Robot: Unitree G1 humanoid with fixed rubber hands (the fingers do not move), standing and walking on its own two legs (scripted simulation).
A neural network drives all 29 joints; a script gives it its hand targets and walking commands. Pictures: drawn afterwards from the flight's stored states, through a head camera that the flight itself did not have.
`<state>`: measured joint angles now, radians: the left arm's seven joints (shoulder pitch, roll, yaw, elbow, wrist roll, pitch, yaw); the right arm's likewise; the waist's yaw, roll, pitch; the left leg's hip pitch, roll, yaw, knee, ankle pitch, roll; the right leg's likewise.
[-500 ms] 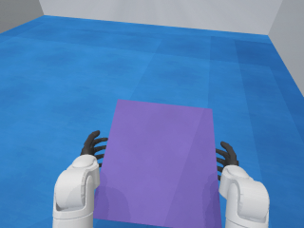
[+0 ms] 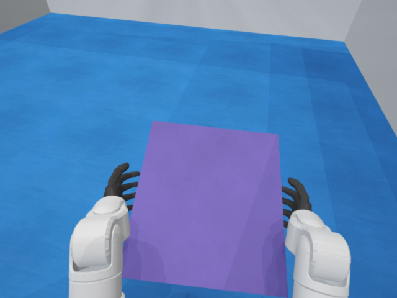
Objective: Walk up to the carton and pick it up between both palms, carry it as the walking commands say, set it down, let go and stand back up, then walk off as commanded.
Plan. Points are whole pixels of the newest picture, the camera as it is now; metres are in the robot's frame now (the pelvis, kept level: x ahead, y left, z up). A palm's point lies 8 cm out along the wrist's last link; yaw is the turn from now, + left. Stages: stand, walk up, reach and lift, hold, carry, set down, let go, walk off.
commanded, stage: carry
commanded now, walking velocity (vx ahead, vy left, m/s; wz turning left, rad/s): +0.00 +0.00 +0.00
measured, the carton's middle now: (204, 213) +0.31 +0.00 +0.00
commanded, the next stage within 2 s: none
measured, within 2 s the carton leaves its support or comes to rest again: neither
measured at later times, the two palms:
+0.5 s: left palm (104, 226) +0.22 +0.18 +0.09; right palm (289, 230) +0.23 -0.15 +0.08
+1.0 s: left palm (117, 215) +0.25 +0.16 +0.07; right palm (290, 224) +0.26 -0.16 +0.06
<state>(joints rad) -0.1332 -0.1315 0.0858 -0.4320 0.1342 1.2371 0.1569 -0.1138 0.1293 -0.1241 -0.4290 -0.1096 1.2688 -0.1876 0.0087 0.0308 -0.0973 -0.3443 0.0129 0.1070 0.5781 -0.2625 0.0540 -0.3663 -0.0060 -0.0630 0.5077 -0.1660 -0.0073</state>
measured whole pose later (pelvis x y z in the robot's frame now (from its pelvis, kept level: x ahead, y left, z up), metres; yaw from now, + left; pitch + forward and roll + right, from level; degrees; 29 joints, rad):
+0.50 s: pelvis -0.02 +0.01 +0.00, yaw +1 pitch +2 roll +0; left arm -0.11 -0.13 0.07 -0.43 0.15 1.20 0.16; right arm -0.10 0.13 -0.12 -0.39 -0.12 1.22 -0.16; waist 0.02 -0.03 -0.06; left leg -0.39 -0.02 0.11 0.56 -0.21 0.08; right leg -0.42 -0.04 -0.06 0.52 -0.13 0.00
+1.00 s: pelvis -0.01 +0.00 +0.00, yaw +1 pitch +3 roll +0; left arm -0.13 -0.13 0.09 -0.29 0.17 1.11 0.14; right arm -0.12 0.13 -0.13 -0.27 -0.15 1.13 -0.15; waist 0.01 0.00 -0.06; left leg -0.38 0.00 0.10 0.55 -0.23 0.06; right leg -0.41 -0.03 -0.07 0.51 -0.16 0.00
